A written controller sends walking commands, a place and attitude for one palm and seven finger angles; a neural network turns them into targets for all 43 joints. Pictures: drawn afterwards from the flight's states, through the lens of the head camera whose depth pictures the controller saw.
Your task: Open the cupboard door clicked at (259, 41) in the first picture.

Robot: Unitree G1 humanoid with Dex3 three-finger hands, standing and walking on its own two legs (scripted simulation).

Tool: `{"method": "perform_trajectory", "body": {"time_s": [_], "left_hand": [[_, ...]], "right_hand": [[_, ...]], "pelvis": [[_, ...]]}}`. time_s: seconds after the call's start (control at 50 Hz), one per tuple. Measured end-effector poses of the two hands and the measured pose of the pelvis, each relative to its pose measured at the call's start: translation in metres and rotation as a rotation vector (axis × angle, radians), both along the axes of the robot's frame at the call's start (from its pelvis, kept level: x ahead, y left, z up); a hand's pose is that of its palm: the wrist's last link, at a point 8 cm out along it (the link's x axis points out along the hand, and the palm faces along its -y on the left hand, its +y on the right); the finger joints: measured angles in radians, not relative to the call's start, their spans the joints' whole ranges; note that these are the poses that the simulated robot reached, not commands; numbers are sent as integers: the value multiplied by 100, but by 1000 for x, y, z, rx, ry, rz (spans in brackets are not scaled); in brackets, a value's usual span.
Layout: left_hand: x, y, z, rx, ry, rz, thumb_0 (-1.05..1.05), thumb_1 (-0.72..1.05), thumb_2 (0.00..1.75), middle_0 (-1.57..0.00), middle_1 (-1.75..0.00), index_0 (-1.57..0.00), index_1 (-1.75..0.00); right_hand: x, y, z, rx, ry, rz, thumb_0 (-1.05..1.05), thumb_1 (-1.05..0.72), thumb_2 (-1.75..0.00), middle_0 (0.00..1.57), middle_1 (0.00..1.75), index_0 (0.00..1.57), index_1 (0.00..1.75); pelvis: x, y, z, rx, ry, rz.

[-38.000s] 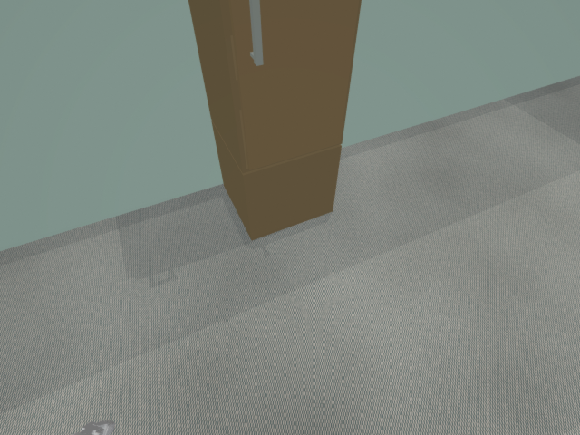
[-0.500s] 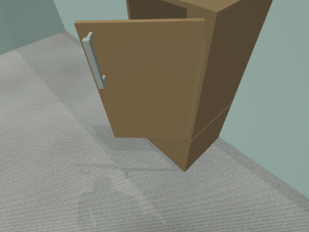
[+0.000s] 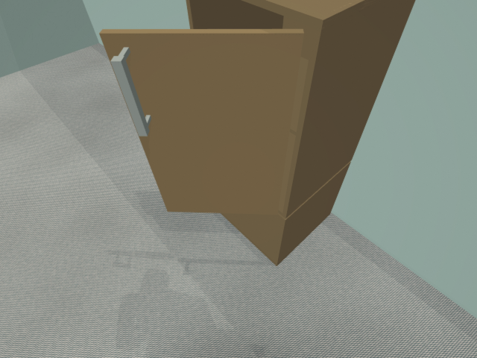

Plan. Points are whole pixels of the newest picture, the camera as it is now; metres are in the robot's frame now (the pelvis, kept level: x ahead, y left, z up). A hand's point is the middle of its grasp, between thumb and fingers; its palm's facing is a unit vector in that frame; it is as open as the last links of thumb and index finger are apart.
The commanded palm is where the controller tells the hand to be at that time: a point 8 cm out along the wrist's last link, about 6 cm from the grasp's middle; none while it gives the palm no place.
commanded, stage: raise the hand with hooked fingers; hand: left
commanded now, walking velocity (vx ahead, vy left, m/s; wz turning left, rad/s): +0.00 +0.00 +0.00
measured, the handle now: (135, 94) +0.57 +0.25 +0.13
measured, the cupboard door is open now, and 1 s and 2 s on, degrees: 44 44 44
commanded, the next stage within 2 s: none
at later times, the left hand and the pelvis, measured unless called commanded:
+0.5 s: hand (95, 337) +0.15 +0.23 +0.00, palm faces +0.07 -1.00 -0.03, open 9.4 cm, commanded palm +0.14 +0.28 +0.01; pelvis -0.04 +0.03 -0.06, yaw +4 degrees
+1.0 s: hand (56, 277) +0.21 +0.28 +0.07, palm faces +0.06 -0.99 -0.08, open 12.4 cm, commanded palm +0.18 +0.34 +0.08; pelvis -0.02 +0.06 -0.03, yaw +3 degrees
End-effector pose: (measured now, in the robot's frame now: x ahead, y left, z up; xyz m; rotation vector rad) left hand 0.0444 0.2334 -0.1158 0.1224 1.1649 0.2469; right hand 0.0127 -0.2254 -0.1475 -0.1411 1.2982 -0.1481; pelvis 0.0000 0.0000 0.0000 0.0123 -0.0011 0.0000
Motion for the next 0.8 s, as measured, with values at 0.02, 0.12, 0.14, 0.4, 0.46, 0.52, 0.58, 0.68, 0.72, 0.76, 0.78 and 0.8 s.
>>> {"method": "perform_trajectory", "body": {"time_s": [0.02, 0.12, 0.14, 0.4, 0.46, 0.52, 0.58, 0.68, 0.72, 0.76, 0.78, 0.8], "left_hand": [[18, 2, 18, 21, -146, 18, 1, 91, 90, -20, -30, -20, -31], [97, 9, 105, 34, -789, 12, 1, 86, 88, -20, -33, -20, -34], [106, 10, 116, 26, -892, -17, 1, 84, 87, -20, -34, -20, -35], [73, 40, 90, -109, -1066, -162, 1, 57, 76, -22, -52, -22, -52], [74, 48, 102, -68, -1108, -176, 1, 50, 73, -23, -56, -23, -56], [87, 52, 119, -56, -1161, -223, 1, 43, 70, -23, -60, -23, -61], [104, 57, 129, -72, -1157, -270, 1, 36, 67, -24, -65, -23, -65], [122, 68, 141, -80, -1099, -279, 1, 24, 62, -25, -72, -25, -73], [125, 74, 148, -67, -1100, -268, 1, 19, 60, -25, -75, -25, -76], [128, 79, 155, -53, -1111, -261, 1, 15, 58, -25, -78, -25, -79], [129, 81, 158, -46, -1117, -259, 1, 12, 57, -25, -80, -25, -80], [130, 84, 161, -39, -1123, -256, 1, 10, 56, -26, -81, -25, -82]], "right_hand": [[10, -3, 3, -18, -77, -1, 1, -91, -90, 20, 30, 20, 30], [79, -18, 23, -74, -440, 32, 2, -91, -90, 20, 30, 20, 30], [93, -21, 28, -81, -507, 46, 2, -91, -90, 20, 30, 20, 30], [191, 5, 71, -131, -891, 231, 2, -91, -90, 19, 30, 20, 30], [183, 27, 61, -106, -845, 265, 1, -91, -90, 19, 30, 20, 30], [166, 49, 46, -62, -779, 271, 2, -91, -90, 20, 30, 20, 30], [145, 66, 34, -17, -710, 246, 2, -91, -90, 20, 30, 20, 30], [113, 78, 27, 14, -636, 184, 2, -90, -90, 20, 30, 20, 31], [105, 77, 27, 9, -625, 169, 2, -90, -90, 20, 30, 21, 31], [101, 74, 29, -4, -617, 166, 2, -90, -90, 20, 30, 21, 31], [99, 71, 30, -12, -615, 166, 2, -90, -90, 20, 30, 21, 31], [99, 68, 31, -22, -614, 167, 2, -90, -90, 20, 30, 21, 31]], "pelvis": [[0, 1, -1, 2, 1, 6], [-12, 4, -10, 8, 48, 44], [-15, 4, -14, 10, 66, 42], [-36, 20, -60, -11, 152, 52], [-37, 25, -61, -31, 145, 63], [-38, 32, -59, -46, 138, 71], [-39, 38, -55, -51, 134, 68], [-36, 48, -46, -46, 126, 50], [-34, 51, -43, -44, 122, 44], [-33, 54, -40, -43, 116, 42], [-32, 55, -39, -42, 115, 41], [-32, 56, -38, -41, 113, 41]]}}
